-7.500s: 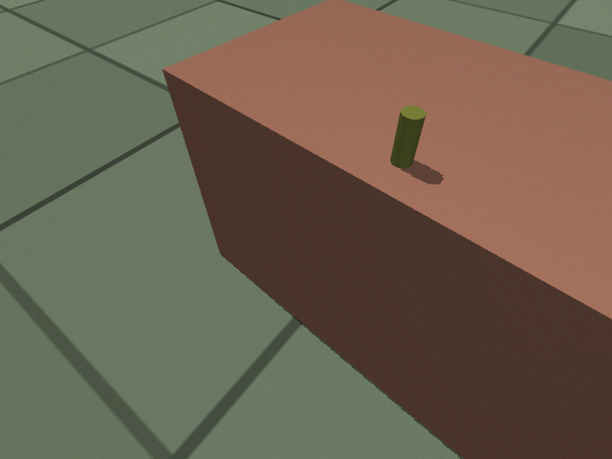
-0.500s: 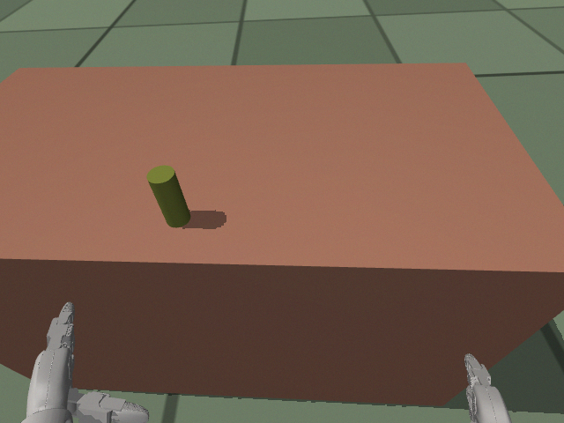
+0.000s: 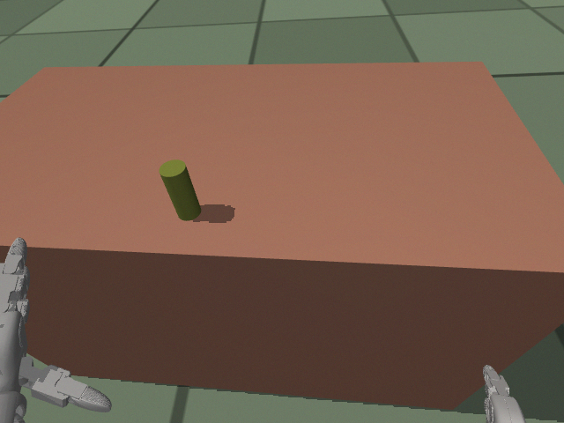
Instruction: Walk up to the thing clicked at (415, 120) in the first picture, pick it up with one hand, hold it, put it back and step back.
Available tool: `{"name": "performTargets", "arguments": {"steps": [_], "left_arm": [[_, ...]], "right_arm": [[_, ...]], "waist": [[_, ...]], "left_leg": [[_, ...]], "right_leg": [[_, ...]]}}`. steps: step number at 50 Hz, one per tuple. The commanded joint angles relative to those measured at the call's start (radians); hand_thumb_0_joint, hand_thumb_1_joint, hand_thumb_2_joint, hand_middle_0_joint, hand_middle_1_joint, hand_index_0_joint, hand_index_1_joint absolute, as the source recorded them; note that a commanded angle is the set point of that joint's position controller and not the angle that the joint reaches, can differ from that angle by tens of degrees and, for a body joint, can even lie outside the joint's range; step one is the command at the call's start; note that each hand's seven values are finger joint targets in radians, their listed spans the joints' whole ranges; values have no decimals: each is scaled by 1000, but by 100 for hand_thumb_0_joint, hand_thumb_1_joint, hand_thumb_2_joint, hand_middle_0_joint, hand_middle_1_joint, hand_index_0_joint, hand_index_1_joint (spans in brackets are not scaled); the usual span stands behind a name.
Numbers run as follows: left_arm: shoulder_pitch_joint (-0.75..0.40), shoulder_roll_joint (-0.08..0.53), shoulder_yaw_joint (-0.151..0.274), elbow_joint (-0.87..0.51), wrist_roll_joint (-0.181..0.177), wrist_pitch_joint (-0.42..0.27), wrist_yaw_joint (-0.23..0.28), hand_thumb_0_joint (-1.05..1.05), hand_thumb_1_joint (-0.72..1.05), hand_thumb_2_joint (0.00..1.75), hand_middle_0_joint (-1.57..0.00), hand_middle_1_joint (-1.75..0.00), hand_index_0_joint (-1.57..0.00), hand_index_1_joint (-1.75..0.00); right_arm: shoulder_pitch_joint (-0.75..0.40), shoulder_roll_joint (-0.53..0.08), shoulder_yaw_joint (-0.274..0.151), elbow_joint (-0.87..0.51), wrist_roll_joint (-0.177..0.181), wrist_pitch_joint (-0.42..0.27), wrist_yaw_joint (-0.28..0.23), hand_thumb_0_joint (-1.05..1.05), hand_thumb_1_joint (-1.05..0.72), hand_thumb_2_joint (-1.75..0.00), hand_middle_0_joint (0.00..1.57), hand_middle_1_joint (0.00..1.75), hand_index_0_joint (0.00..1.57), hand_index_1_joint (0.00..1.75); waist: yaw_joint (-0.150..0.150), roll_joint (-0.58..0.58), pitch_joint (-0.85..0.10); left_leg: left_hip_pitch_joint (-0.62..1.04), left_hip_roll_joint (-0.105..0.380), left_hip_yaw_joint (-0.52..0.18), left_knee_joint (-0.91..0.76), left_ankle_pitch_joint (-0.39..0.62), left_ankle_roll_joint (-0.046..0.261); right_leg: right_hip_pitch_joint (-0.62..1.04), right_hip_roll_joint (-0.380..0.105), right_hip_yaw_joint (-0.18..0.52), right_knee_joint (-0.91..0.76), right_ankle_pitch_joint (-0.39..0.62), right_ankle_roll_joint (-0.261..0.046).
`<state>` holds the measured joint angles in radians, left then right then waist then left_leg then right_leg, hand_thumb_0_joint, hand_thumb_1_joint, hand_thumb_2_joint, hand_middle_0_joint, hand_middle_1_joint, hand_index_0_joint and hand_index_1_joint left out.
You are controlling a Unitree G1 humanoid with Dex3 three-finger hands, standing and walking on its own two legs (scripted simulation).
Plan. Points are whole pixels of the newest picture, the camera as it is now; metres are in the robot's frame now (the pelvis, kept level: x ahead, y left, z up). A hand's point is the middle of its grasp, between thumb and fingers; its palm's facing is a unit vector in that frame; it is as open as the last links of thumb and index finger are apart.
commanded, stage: rise first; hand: left
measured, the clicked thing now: (181, 191) +0.45 +0.22 +0.08
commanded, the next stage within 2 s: go down in 0.74 s
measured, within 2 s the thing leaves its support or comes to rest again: neither
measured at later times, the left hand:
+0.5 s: hand (32, 312) +0.19 +0.28 +0.16, palm faces +0.44 -0.77 -0.47, open 17.6 cm
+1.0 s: hand (10, 300) +0.19 +0.29 +0.19, palm faces +0.47 -0.75 -0.46, open 17.6 cm
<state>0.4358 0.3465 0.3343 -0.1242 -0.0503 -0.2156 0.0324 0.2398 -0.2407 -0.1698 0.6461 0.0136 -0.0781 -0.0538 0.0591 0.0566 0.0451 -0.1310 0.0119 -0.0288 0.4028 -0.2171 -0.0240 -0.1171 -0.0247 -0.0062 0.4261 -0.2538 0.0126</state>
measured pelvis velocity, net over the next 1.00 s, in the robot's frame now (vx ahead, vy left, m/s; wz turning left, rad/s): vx -0.01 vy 0.00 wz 0.01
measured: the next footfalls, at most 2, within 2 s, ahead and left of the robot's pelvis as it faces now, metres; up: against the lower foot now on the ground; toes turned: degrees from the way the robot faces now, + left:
none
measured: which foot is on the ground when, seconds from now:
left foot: down 0.00-1.00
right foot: down 0.00-1.00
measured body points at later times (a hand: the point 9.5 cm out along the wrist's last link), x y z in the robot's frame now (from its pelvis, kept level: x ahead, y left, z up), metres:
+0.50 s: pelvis -0.01 +0.00 +0.00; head -0.01 -0.02 +0.45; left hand +0.16 +0.32 +0.19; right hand +0.15 -0.27 -0.09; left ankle +0.00 +0.14 -0.74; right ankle -0.01 -0.13 -0.74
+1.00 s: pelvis -0.01 +0.00 +0.00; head -0.01 -0.02 +0.45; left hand +0.16 +0.33 +0.21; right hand +0.15 -0.27 -0.09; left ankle +0.00 +0.14 -0.74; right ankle -0.01 -0.13 -0.74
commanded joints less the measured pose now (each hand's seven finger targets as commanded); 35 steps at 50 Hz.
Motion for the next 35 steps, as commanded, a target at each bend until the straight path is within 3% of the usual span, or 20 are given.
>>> {"name": "performTargets", "arguments": {"steps": [1, 2, 3, 5, 11, 12, 14, 15, 17, 18, 20, 22, 24, 27, 28, 30, 31, 32, 34, 35], "left_arm": [[-77, 235, 163, -203, -8, -82, 18, 0, -56, 1, -5, -5, -5, -5], [-76, 208, 132, -226, -8, -88, 15, 0, -56, 1, -5, -5, -5, -5], [-94, 235, 162, -225, -9, -94, 17, 0, -57, 1, -5, -5, -5, -5], [-98, 238, 170, -236, -10, -103, 18, 0, -57, 2, -5, -5, -4, -5], [-104, 248, 186, -255, -11, -125, 17, 0, -57, 2, -5, -5, -5, -5], [-102, 232, 175, -256, -12, -129, 13, 0, -56, 2, -4, -5, -4, -5], [-118, 270, 210, -269, -14, -138, 19, 0, -57, 3, -4, -5, -4, -5], [-111, 250, 194, -254, -12, -140, 16, 0, -57, 3, -5, -5, -4, -5], [-135, 257, 201, -283, -10, -147, 18, 0, -58, 4, -5, -5, -4, -5], [-127, 246, 194, -276, -11, -151, 19, 0, -58, 4, -5, -5, -4, -5], [-145, 280, 225, -283, -12, -155, 22, 0, -58, 4, -5, -5, -4, -6], [-132, 244, 198, -270, -11, -158, 17, 0, -60, 5, -5, -5, -4, -6], [-132, 275, 229, -277, -14, -161, 22, 0, -61, 6, -5, -5, -4, -6], [-147, 258, 219, -311, -14, -171, 17, 0, -60, 6, -5, -5, -4, -6], [-138, 268, 230, -282, -15, -168, 19, 0, -61, 7, -5, -5, -4, -7], [-151, 277, 240, -299, -15, -172, 18, 0, -61, 6, -5, -4, -4, -6], [-158, 282, 248, -307, -16, -172, 19, 0, -61, 7, -5, -4, -3, -6], [-150, 261, 226, -314, -17, -176, 16, 0, -61, 8, -5, -5, -3, -7], [-163, 285, 247, -309, -20, -175, 18, 0, -61, 8, -5, -4, -3, -6], [-169, 276, 243, -313, -19, -175, 17, 0, -61, 8, -5, -4, -3, -7]], "right_arm": [[-47, -151, -65, -134, 6, -63, -7, 0, 51, -3, 5, 5, 5, 5], [-71, -126, -42, -148, 8, -67, -3, 0, 51, -3, 5, 5, 5, 5], [-86, -171, -74, -194, 8, -75, -8, 0, 51, -3, 5, 5, 5, 5], [-54, -118, -44, -134, 11, -70, -4, 0, 51, -3, 5, 5, 5, 5], [-78, -144, -63, -144, 10, -81, -3, 0, 51, -3, 5, 5, 5, 5], [-72, -95, -23, -123, 13, -81, 4, 0, 52, -3, 5, 5, 5, 5], [-96, -174, -80, -170, 11, -87, -4, 0, 52, -3, 5, 5, 5, 5], [-76, -143, -57, -137, 10, -86, -1, 0, 51, -4, 5, 5, 5, 5], [-89, -159, -69, -170, 9, -91, -1, 0, 51, -4, 5, 5, 5, 5], [-99, -135, -50, -160, 12, -93, 0, 0, 51, -4, 5, 5, 5, 5], [-68, -184, -91, -170, 9, -95, -5, 0, 51, -4, 5, 5, 5, 5], [-62, -109, -39, -144, 15, -95, 2, 0, 50, -5, 5, 5, 5, 5], [-50, -179, -102, -142, 11, -97, -4, 0, 50, -5, 5, 5, 5, 5], [-67, -120, -48, -202, 18, -103, 8, 0, 50, -5, 5, 5, 5, 5], [-38, -141, -74, -165, 16, -100, 5, 0, 50, -5, 5, 5, 5, 5], [-47, -159, -81, -208, 16, -107, 4, 0, 49, -5, 5, 5, 5, 5], [-31, -121, -55, -174, 17, -101, 8, 0, 50, -5, 5, 5, 5, 5], [-40, -88, -27, -164, 20, -101, 14, 0, 50, -6, 5, 5, 5, 5], [-51, -166, -90, -211, 17, -108, 3, 0, 50, -6, 5, 5, 5, 5], [-40, -137, -66, -185, 15, -107, 6, 0, 49, -6, 5, 5, 5, 5]], "waist": [[-4, -49, -67], [3, -35, -69], [-10, -39, -82], [5, -27, -59], [5, -37, -76], [14, -18, -59], [7, -21, -85], [9, -32, -69], [7, -30, -87], [16, -27, -80], [-1, -38, -97], [11, -20, -70], [5, -32, -84], [16, -16, -83], [10, -19, -80], [7, -16, -80], [18, 8, -77], [24, 12, -56], [1, -12, -75], [11, -22, -82]], "left_leg": [[20, -25, 57, -46, 139, 34], [18, -25, 56, -52, 136, 32], [27, -26, 58, -50, 137, 32], [15, -30, 57, -51, 135, 32], [15, -28, 53, -51, 127, 34], [10, -31, 56, -53, 120, 34], [19, -30, 53, -53, 124, 31], [13, -29, 52, -53, 113, 33], [20, -26, 51, -56, 123, 30], [14, -26, 49, -58, 120, 30], [29, -25, 49, -55, 127, 31], [19, -30, 55, -56, 122, 31], [24, -24, 49, -57, 137, 29], [12, -23, 48, -60, 139, 27], [11, -20, 48, -60, 137, 27], [16, -21, 48, -61, 131, 26], [8, -25, 52, -58, 138, 26], [1, -26, 52, -62, 128, 25], [16, -29, 55, -52, 127, 29], [14, -26, 52, -51, 133, 30]], "right_leg": [[-12, 17, -45, -81, 149, -10], [-10, 17, -47, -77, 145, -13], [-15, 18, -44, -79, 149, -11], [-23, 13, -45, -82, 143, -11], [-16, 16, -47, -78, 135, -10], [-19, 14, -46, -79, 128, -11], [-13, 17, -47, -77, 127, -12], [-15, 18, -48, -78, 118, -12], [-12, 21, -48, -74, 127, -13], [-8, 20, -50, -73, 121, -15], [-6, 21, -49, -75, 132, -11], [-16, 16, -46, -77, 128, -12], [-9, 20, -50, -70, 141, -13], [7, 25, -52, -66, 145, -16], [6, 25, -52, -67, 143, -15], [5, 26, -52, -66, 138, -15], [2, 21, -49, -69, 141, -16], [-3, 22, -51, -66, 131, -17], [-13, 19, -45, -72, 136, -12], [-4, 18, -47, -71, 141, -13]]}}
